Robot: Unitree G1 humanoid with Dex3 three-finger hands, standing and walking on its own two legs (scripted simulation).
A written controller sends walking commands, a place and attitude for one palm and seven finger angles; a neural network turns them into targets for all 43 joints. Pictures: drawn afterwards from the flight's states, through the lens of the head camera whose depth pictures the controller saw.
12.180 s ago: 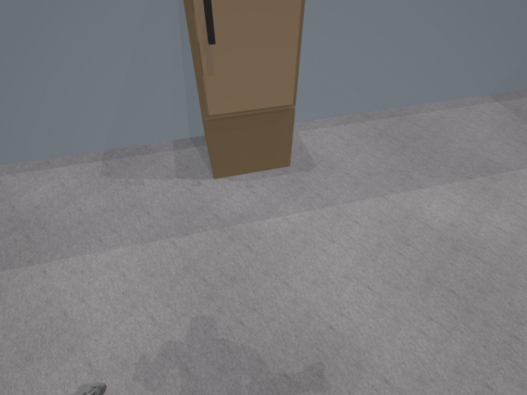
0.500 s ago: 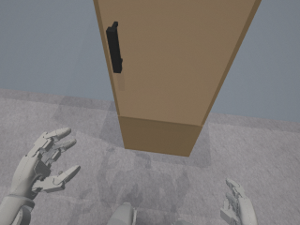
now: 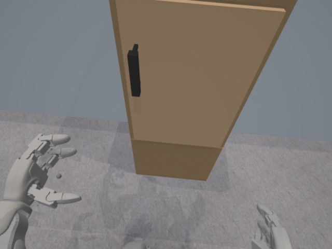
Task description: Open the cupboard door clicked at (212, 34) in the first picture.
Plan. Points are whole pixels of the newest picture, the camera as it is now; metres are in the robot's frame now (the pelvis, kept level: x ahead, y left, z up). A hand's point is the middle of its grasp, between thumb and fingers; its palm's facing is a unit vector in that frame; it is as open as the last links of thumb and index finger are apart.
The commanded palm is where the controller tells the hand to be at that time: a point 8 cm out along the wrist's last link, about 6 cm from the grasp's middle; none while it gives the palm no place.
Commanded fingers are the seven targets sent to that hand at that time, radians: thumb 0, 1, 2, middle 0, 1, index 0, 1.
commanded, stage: raise the hand with hooked fingers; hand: left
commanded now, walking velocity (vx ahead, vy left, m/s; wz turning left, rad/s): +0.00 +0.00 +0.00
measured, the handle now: (136, 71) +0.57 +0.14 +0.10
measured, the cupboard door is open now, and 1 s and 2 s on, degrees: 0 0 0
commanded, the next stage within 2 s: move the hooked fingers beside the handle in 0.96 s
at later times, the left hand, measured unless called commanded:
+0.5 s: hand (32, 145) +0.28 +0.30 +0.12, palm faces +0.02 -1.00 -0.03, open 14.0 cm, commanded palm +0.25 +0.34 +0.12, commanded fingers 0.00 -0.50 0.30 -0.30 -1.20 -0.30 -1.20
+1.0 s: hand (50, 145) +0.29 +0.26 +0.12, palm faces +0.01 -1.00 -0.03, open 14.0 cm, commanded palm +0.26 +0.31 +0.12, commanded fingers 0.00 -0.50 0.30 -0.30 -1.20 -0.30 -1.20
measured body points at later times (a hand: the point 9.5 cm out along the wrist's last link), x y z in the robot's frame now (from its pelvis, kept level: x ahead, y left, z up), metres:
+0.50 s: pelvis +0.00 +0.01 +0.02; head +0.01 +0.03 +0.47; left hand +0.28 +0.35 +0.12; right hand +0.16 -0.23 -0.05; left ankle +0.04 +0.08 -0.70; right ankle -0.02 -0.12 -0.70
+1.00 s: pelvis +0.00 -0.02 +0.02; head +0.02 -0.02 +0.47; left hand +0.28 +0.31 +0.12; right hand +0.16 -0.26 -0.06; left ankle +0.04 +0.08 -0.70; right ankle -0.02 -0.12 -0.70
